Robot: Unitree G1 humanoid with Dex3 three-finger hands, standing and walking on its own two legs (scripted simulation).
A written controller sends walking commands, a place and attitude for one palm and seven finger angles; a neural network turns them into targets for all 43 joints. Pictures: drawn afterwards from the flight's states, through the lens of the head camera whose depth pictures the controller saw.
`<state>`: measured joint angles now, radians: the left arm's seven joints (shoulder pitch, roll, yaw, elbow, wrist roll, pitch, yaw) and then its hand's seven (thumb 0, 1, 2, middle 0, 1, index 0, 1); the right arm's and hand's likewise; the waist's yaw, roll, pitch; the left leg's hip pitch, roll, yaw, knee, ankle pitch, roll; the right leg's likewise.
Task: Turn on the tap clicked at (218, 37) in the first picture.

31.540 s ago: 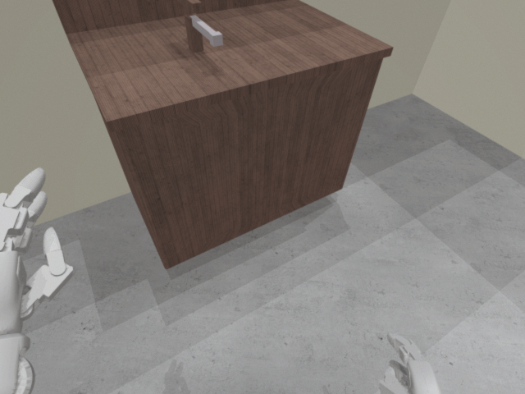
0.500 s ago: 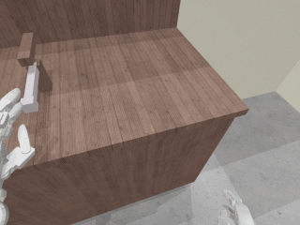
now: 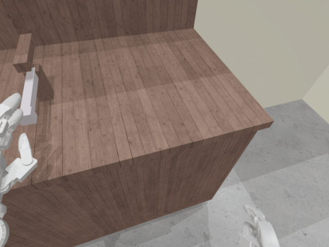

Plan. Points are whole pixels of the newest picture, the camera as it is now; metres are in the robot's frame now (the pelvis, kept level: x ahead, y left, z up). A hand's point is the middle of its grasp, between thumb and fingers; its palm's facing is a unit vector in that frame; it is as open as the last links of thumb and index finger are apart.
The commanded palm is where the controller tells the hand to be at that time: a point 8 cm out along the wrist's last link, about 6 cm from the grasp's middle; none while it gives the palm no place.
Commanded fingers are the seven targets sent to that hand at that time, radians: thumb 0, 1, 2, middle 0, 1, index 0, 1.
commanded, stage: shuffle to correct the standing spot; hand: left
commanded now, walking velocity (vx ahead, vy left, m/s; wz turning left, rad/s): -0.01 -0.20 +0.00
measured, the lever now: (26, 116) +0.34 +0.33 +0.14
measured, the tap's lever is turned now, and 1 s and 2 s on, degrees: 0 0 0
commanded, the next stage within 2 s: come to a stop and stand still in 0.02 s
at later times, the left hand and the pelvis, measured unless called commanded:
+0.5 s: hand (28, 173) +0.20 +0.25 +0.15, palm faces +0.26 -0.87 -0.42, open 7.4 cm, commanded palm +0.15 +0.30 +0.19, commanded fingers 0.00 0.90 0.90 -0.20 -0.30 -0.20 -0.30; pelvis -0.02 +0.03 +0.00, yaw -2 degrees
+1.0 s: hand out of the picture +0.20 +0.33 +0.16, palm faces +0.40 -0.84 -0.37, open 7.4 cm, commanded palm +0.14 +0.36 +0.19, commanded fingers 0.00 0.90 0.90 -0.20 -0.30 -0.20 -0.30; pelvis -0.02 +0.08 +0.01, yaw +0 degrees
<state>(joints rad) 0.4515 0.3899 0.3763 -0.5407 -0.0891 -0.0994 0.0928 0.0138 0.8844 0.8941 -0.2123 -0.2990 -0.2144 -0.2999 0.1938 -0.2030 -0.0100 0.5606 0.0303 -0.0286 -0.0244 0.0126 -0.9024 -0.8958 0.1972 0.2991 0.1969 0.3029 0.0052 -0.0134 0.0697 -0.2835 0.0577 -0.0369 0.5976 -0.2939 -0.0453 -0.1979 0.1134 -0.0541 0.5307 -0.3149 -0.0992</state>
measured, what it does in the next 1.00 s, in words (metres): shifts its weight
